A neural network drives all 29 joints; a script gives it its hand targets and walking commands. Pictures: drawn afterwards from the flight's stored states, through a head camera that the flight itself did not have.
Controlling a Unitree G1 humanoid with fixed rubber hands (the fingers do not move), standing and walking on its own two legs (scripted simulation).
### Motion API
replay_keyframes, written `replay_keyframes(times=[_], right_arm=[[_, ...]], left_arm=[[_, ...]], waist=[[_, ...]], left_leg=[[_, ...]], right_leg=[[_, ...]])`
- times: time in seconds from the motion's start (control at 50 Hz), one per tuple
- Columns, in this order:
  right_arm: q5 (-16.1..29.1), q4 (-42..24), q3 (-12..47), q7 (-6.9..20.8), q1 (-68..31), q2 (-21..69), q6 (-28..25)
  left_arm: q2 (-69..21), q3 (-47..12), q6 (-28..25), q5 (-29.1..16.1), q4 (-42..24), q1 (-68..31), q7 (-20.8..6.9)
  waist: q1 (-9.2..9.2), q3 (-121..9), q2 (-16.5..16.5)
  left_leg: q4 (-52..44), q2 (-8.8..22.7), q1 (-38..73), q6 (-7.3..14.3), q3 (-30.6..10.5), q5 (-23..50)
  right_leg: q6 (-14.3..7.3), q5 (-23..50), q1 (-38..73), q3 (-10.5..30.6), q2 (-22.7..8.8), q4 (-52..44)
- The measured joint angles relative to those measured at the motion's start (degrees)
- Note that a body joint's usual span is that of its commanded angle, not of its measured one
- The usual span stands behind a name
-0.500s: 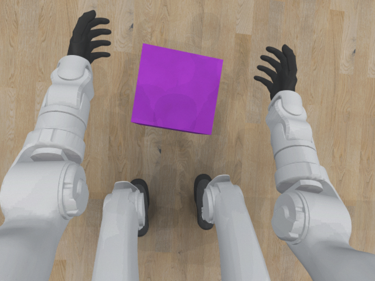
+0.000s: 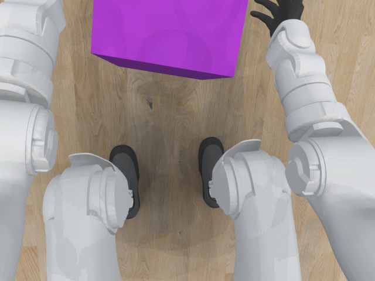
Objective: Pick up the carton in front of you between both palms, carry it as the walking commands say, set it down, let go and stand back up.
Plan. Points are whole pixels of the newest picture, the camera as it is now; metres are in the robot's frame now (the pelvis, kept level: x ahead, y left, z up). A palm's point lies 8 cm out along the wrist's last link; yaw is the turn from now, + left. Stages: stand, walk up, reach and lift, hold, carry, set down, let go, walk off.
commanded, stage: reach and lift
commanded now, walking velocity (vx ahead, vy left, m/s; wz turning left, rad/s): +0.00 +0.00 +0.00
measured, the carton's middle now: (169, 16) +0.54 -0.01 -0.26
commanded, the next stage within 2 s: none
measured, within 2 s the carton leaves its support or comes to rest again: leaves its support in 0.86 s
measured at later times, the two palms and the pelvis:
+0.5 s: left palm out of the picture +0.57 +0.15 -0.19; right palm (273, 14) +0.53 -0.17 -0.18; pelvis +0.01 +0.00 -0.01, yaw +0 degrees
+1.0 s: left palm out of the picture +0.56 +0.14 -0.15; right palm out of the picture +0.54 -0.15 -0.14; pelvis +0.01 +0.00 -0.02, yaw +1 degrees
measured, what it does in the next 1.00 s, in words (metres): stands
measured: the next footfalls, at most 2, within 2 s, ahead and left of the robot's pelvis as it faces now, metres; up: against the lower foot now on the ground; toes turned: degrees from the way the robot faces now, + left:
none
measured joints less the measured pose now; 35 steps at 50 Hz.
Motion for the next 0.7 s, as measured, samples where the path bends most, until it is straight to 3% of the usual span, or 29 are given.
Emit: replay_keyframes(times=[0.22, 0.4, 0.56, 0.62, 0.7], right_arm=[[5.7, 0.5, 4.6, -0.5, -2.4, -2.9, -1.8], [1.2, 1.7, 2.0, -0.4, 0.1, 0.3, -2.2], [1.5, 1.9, 4.0, -0.2, -2.5, 1.4, -2.3], [0.5, 2.6, 2.4, -1.6, -3.5, 1.7, -2.3], [-2.3, 2.7, -1.9, -1.1, -4.5, 2.1, -0.4]], left_arm=[[-0.1, -4.4, -1.2, -3.1, -4.5, 0.1, 1.7], [-2.6, -1.2, -1.5, -0.9, -2.0, 2.2, 1.1], [-5.0, -2.0, -2.4, -0.8, -0.3, 0.0, 1.6], [-5.3, -2.5, -2.3, -0.1, 0.7, -1.3, 2.1], [-5.9, -0.5, -1.0, 2.9, 2.6, -3.5, 2.0]], waist=[[0.81, 4.4, -1.8], [0.74, 0.1, 0.0], [0.83, 1.3, -0.1], [1.06, 2.0, -0.4], [1.3, 2.2, -0.6]], left_leg=[[5.1, 0.1, -0.3, -0.4, -0.3, -2.4], [4.4, 0.0, -0.2, -0.4, -0.2, -3.1], [3.4, 0.2, 0.3, -0.2, -0.1, -2.3], [3.3, 0.2, 0.5, -0.2, -0.2, -2.1], [3.9, 0.0, 0.1, -0.1, -0.5, -1.9]], right_leg=[[-0.3, -2.2, -0.5, -0.3, 0.2, 5.1], [-0.2, -3.0, -0.3, -0.2, 0.1, 4.4], [-0.1, -2.1, 0.1, -0.1, 0.3, 3.3], [-0.1, -1.8, 0.3, -0.1, 0.3, 3.2], [-0.1, -1.7, 0.1, -0.3, 0.3, 3.6]])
